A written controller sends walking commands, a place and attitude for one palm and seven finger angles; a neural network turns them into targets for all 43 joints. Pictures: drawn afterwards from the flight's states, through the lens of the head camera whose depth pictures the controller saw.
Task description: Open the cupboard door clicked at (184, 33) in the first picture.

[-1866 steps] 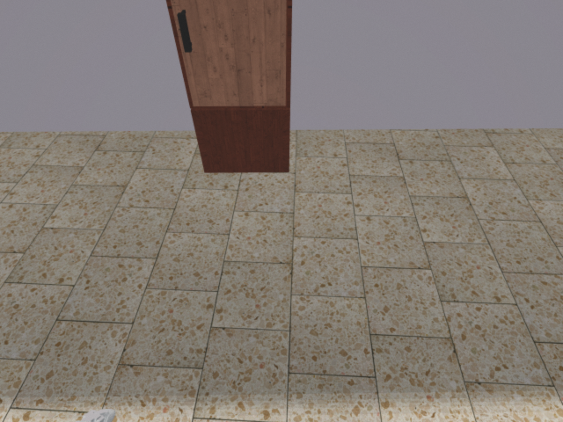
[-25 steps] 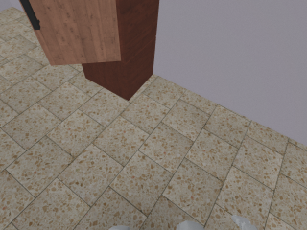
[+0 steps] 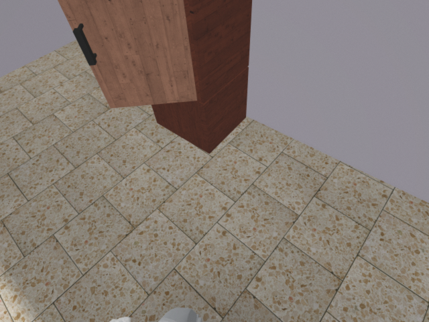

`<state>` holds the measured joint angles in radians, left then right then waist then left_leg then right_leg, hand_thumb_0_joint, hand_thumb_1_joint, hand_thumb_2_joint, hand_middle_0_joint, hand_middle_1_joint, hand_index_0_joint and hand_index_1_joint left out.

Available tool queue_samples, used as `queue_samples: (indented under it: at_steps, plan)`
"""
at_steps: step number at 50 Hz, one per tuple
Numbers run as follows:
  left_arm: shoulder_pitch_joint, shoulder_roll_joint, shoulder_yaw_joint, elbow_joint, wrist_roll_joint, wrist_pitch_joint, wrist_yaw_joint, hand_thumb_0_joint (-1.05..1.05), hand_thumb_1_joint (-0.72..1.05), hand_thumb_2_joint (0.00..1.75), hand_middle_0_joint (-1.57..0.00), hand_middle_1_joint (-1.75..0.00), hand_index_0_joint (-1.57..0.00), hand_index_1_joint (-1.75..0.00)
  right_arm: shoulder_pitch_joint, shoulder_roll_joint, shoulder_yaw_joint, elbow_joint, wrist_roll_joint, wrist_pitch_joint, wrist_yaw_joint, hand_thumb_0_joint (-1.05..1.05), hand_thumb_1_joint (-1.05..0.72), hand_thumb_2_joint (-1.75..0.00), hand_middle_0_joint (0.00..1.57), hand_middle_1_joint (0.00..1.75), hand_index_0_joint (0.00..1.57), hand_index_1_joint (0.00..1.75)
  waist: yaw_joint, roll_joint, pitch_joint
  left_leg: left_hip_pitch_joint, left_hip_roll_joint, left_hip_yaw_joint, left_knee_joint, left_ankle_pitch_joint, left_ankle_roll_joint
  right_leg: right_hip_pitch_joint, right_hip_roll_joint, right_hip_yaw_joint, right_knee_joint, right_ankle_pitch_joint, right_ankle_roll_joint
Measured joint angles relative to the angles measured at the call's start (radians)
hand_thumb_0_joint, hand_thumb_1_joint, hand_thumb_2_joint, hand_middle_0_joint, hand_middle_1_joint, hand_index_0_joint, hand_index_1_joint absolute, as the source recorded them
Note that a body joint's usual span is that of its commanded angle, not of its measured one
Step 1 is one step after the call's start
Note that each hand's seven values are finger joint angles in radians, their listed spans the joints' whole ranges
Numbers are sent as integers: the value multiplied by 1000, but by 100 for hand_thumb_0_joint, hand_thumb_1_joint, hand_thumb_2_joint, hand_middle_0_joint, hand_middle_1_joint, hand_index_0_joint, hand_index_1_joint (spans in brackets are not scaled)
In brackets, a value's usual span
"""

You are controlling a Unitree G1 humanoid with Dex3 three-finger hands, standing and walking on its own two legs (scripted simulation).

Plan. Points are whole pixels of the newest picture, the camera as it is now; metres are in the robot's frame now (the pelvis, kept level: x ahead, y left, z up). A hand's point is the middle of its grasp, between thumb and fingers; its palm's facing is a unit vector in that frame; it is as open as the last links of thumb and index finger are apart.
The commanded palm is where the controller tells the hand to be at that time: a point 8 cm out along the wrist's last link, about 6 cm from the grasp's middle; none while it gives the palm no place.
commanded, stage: take the last steps up to it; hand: left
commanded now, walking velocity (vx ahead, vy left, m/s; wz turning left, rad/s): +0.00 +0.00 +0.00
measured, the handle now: (86, 44) +1.02 +0.52 -0.01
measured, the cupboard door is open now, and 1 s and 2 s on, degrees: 43 43 43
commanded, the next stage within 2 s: come to a stop and stand still in 1.38 s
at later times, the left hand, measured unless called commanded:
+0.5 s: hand out of the picture -0.04 +0.27 -0.18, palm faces +0.25 -0.95 -0.20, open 7.4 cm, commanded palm none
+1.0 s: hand (105, 233) +0.34 +0.31 -0.16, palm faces +0.16 -0.97 -0.20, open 7.3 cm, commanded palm none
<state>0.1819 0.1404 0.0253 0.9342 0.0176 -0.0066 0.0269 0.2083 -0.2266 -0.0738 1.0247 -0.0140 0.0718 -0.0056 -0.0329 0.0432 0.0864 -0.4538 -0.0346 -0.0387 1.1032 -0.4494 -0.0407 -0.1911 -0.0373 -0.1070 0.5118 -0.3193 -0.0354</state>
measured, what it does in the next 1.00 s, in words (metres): walks ahead: left foot, then right foot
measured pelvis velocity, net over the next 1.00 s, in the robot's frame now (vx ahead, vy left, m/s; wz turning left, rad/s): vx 0.25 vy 0.12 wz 0.17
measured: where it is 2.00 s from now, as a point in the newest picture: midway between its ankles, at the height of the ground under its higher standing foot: (178, 258)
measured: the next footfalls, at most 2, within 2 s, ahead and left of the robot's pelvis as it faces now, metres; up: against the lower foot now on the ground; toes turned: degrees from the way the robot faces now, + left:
left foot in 0.40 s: +0.06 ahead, +0.17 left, +0.00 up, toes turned +14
right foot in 0.90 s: +0.34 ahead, +0.06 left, +0.00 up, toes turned +2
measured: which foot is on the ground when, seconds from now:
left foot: up 0.00-0.38, down 0.40-0.90, up 0.92-1.00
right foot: down 0.00-0.40, up 0.42-0.88, down 0.90-1.00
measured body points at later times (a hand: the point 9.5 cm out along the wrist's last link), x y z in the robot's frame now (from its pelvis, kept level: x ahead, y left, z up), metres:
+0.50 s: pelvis +0.06 +0.09 -0.01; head +0.09 +0.12 +0.44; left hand -0.05 +0.32 -0.17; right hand +0.21 -0.13 -0.14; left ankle +0.02 +0.16 -0.74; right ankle +0.00 -0.06 -0.67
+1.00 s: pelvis +0.25 +0.12 -0.01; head +0.29 +0.11 +0.44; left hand +0.33 +0.36 -0.15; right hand +0.18 -0.10 -0.17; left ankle +0.10 +0.20 -0.64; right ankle +0.30 +0.06 -0.74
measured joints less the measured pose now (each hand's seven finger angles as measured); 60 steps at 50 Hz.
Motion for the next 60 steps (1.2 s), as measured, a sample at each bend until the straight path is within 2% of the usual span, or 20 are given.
queue_samples:
  at_steps: [4,10,15,19,20,21,23,25,27,31,35,39,43,45,47,48,50,52,55,60]
  plan:
    - [32,8,14,18,2,-7,8,0,93,90,-20,-30,-21,-30,-9,5,1,15,-1,1,3,1,-91,-90,20,30,20,30,11,-20,-5,5,31,15,-28,27,-13,29,-13,-35,-40,11,-1]
    - [92,25,25,62,11,-26,-6,0,92,90,-20,-30,-20,-30,-36,9,7,24,-6,-4,17,1,-91,-90,20,30,19,30,53,-46,-12,47,56,56,-171,22,-10,61,-40,-86,-71,9,15]
    - [164,46,38,116,18,-30,-14,0,91,90,-20,-30,-20,-30,-85,14,14,1,-6,-16,32,1,-92,-90,20,30,19,30,92,-78,-15,73,58,95,-299,26,7,83,-79,-115,-78,-5,51]
    - [223,66,48,163,16,-14,-23,0,91,90,-20,-30,-20,-30,-116,17,26,-40,-5,-51,36,1,-91,-90,20,30,19,30,108,-103,-21,166,45,137,-530,89,31,79,-125,-120,-8,-60,96]
    - [236,65,49,172,13,-6,-27,0,91,90,-20,-30,-20,-30,-118,12,27,-54,-7,-67,34,1,-91,-90,20,30,19,30,104,-94,-26,179,45,135,-567,147,50,52,-132,-114,62,-91,90]
    - [234,69,49,182,12,7,-28,0,91,90,-20,-30,-20,-30,-122,16,27,-63,-9,-80,27,1,-91,-90,20,30,19,30,101,-99,-19,172,35,141,-537,165,68,9,-139,-76,176,-145,81]
    - [217,73,47,194,12,30,-26,1,91,90,-20,-30,-20,-30,-107,28,34,-72,-12,-96,12,0,-91,-90,20,30,20,30,100,-103,-17,186,22,153,-515,130,95,-99,-121,3,424,-194,59]
    - [185,74,45,190,13,34,-28,1,91,90,-19,-30,-20,-30,-72,41,42,-68,-11,-103,-1,0,-91,-90,20,30,20,30,93,-97,-24,228,10,152,-562,120,107,-195,-103,32,578,-142,46]
    - [147,71,42,170,15,26,-32,1,91,90,-19,-30,-20,-30,-30,55,50,-50,-10,-109,-7,0,-91,-90,20,30,20,30,88,-91,-27,281,-4,147,-637,143,108,-268,-96,41,632,-68,44]
    - [70,57,35,122,13,7,-32,1,91,90,-19,-30,-20,-30,59,57,48,3,-4,-121,-20,0,-94,-90,21,30,20,30,72,-78,-33,378,-29,138,-762,171,126,-364,-83,46,605,26,51]
    - [-9,45,30,90,10,3,-33,0,91,90,-19,-30,-20,-30,145,61,53,56,-6,-121,-21,0,-94,-90,21,30,20,30,48,-69,-32,457,-46,133,-825,158,129,-396,-69,31,490,81,48]
    - [-78,34,24,68,6,5,-37,0,91,90,-19,-30,-20,-30,220,69,59,99,-11,-123,-26,0,-93,-90,20,30,20,30,13,-59,-22,523,-58,133,-842,113,125,-374,-49,14,336,111,27]
    - [-123,23,18,38,4,-5,-38,0,91,90,-19,-30,-20,-30,280,76,64,143,-11,-119,-28,0,-92,-90,20,30,20,30,-11,-37,-10,567,-48,137,-792,28,111,-295,-4,-8,204,80,-15]
    - [-126,16,16,24,5,-31,-36,0,91,90,-19,-30,-20,-30,301,83,63,167,-3,-112,-26,0,-92,-90,20,30,20,30,-7,-27,-2,529,-31,139,-629,-35,100,-224,18,-19,140,99,-43]
    - [-116,9,15,15,2,-54,-31,0,91,90,-19,-30,-20,-30,284,90,57,178,7,-98,-21,1,-91,-90,20,30,20,30,-6,-18,12,382,-20,103,-254,-51,83,-199,24,-31,166,52,-58]
    - [-103,7,15,16,-2,-57,-28,0,91,90,-19,-30,-20,-30,269,92,51,175,6,-89,-18,1,-91,-90,20,30,20,30,-6,-17,14,303,-16,85,-93,-33,79,-178,26,-36,154,37,-59]
    - [-67,0,17,31,-5,-56,-18,0,91,90,-20,-30,-20,-30,227,90,42,155,0,-78,-13,1,-91,-90,20,30,20,30,-7,-15,8,163,14,66,74,49,71,-127,33,-40,89,43,-46]
    - [-25,-8,22,59,-7,-59,-10,0,91,90,-20,-30,-20,-30,179,87,37,126,-7,-76,-7,1,-91,-90,20,30,20,30,-6,-16,-2,56,58,53,86,124,57,-79,42,-39,9,64,-43]
    - [33,12,48,90,-8,-75,4,-2,96,90,-20,-30,-20,-30,112,89,31,83,-12,-82,-2,1,-91,-90,20,30,20,30,9,-25,-20,-51,112,39,-10,184,30,-17,46,-33,-90,85,-44]
    - [127,11,31,155,0,-79,-11,-2,95,90,-20,-30,-20,-30,11,48,16,47,-11,-79,2,2,-95,-90,20,30,20,30,43,-23,-33,-110,138,50,-212,250,2,78,32,-18,-173,73,-18]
